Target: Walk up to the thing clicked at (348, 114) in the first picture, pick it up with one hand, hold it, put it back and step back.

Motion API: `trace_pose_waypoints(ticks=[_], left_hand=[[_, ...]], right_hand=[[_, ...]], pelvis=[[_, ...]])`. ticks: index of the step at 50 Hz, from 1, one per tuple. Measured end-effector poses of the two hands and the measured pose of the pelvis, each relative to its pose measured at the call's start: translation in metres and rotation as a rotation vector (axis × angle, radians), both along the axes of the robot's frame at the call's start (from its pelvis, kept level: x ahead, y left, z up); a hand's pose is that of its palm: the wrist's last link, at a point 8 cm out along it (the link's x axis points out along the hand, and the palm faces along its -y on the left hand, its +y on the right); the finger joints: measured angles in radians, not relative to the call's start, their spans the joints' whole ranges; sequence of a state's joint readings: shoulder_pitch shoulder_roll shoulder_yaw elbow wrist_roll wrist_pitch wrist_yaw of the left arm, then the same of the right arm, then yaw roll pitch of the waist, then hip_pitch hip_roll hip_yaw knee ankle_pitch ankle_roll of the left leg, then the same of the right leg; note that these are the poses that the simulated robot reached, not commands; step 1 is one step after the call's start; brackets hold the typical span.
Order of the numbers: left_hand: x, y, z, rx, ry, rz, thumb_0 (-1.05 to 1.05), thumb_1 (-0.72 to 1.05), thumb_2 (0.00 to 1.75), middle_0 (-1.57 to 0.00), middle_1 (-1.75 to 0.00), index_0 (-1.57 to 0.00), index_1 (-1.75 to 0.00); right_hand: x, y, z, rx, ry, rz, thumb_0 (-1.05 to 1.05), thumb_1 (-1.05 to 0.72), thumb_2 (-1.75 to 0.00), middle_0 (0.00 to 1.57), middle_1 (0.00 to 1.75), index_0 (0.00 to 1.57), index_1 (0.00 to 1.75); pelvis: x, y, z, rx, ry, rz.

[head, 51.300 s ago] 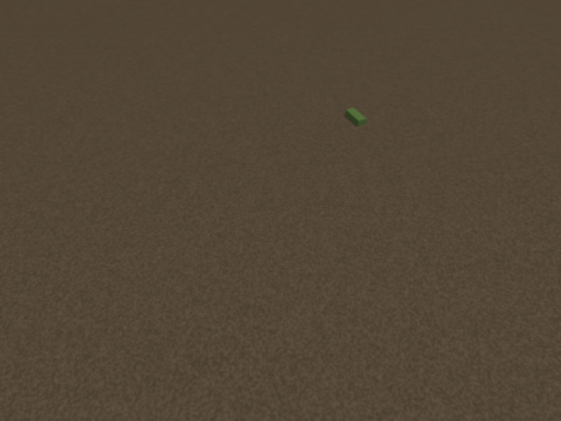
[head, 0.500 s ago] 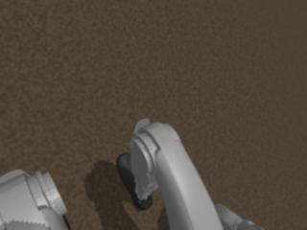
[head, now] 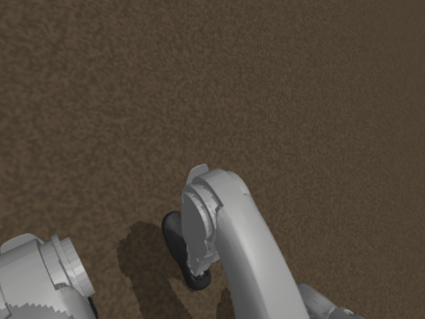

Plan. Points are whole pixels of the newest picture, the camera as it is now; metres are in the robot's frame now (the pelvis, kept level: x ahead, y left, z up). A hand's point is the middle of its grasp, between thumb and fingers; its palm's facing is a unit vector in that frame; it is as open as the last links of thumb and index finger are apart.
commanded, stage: withdraw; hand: left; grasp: from above
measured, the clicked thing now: out of the picture +0.45 +0.32 -0.29
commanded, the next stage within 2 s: home in 0.68 s
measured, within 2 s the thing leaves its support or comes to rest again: neither
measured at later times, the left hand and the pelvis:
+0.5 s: hand out of the picture +0.44 +0.32 -0.07, palm faces -0.48 -0.11 -0.87, open 13.9 cm; pelvis -0.01 -0.01 +0.05, yaw +8 degrees
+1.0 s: hand out of the picture +0.47 +0.33 -0.15, palm faces -0.34 -0.14 -0.93, open 12.8 cm; pelvis +0.00 -0.01 +0.01, yaw +6 degrees
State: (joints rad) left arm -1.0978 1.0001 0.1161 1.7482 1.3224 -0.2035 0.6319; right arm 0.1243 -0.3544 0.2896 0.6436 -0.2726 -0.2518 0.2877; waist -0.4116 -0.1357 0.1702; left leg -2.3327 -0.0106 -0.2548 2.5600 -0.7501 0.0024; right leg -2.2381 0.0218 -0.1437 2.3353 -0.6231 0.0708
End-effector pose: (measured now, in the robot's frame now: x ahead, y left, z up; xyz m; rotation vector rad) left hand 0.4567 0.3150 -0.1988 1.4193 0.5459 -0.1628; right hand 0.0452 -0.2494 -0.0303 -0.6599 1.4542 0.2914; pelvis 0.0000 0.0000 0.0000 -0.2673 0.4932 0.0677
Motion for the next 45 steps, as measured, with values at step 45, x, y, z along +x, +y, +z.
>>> trace_pose_waypoints(ticks=[45], left_hand=[[0.0,0.01,0.1,0.036,-0.009,-0.055,0.0,-0.41,0.96,-0.17,-0.92,-0.16,-0.93]], right_hand=[[-0.006,-0.029,-0.019,-0.112,-0.049,-0.206,0.0,-0.9,-0.9,0.2,0.3,0.2,0.3]], pelvis=[[-0.007,-0.013,0.015,0.092,0.082,0.05]])
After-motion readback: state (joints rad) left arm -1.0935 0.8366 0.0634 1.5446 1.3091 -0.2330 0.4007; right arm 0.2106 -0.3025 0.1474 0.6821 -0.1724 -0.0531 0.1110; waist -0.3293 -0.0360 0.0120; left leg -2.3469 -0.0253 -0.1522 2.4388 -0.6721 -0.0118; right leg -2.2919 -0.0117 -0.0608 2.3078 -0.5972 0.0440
